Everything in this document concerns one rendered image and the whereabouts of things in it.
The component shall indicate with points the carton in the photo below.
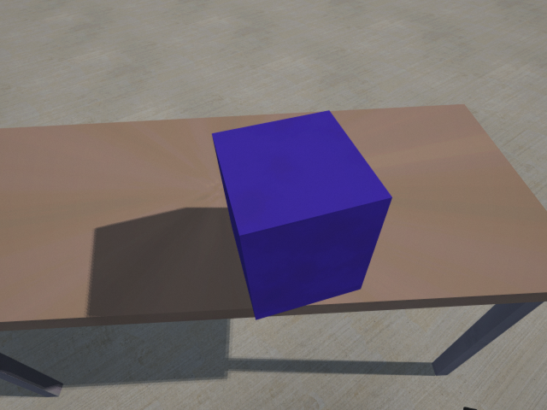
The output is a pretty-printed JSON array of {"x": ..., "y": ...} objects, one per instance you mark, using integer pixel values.
[{"x": 306, "y": 209}]

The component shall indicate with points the table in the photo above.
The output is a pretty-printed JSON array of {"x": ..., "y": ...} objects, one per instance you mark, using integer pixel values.
[{"x": 127, "y": 223}]

